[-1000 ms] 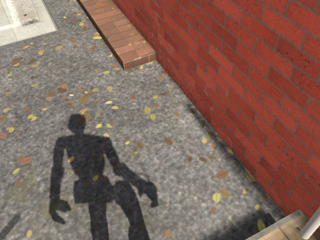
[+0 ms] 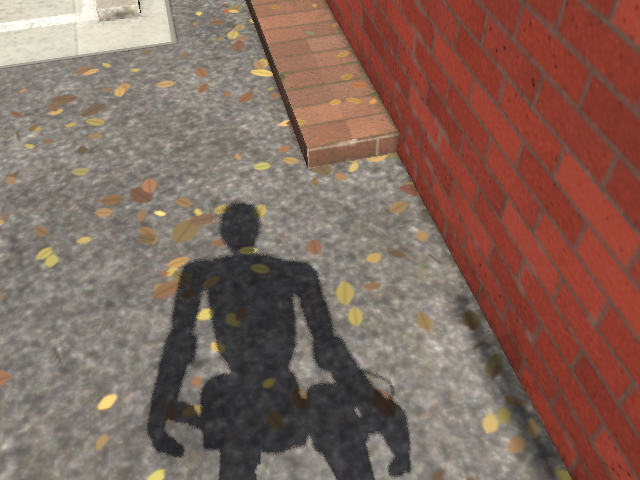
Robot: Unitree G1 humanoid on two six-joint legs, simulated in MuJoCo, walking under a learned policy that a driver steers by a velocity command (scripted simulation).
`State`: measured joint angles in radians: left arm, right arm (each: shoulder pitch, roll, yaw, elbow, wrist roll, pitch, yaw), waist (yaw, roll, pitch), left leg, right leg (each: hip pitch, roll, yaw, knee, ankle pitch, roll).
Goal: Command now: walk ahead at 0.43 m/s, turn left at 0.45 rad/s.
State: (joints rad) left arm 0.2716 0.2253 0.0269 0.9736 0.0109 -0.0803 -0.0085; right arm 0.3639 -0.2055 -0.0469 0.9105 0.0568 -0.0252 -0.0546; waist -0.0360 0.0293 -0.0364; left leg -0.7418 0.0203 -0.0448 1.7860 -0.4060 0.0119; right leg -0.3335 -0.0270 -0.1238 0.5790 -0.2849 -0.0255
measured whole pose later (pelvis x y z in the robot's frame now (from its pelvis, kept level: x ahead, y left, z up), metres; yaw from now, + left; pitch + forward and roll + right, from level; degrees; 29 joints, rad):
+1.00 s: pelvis +0.22 +0.01 +0.00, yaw +6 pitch -1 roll +0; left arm 0.23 0.18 0.02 1.02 0.00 -0.04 0.02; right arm 0.16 -0.19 -0.07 1.01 0.00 -0.01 -0.04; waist 0.00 0.00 0.05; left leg -0.30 -0.01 -0.04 0.56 -0.25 -0.01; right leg -0.21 -0.01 -0.02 0.57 -0.34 0.00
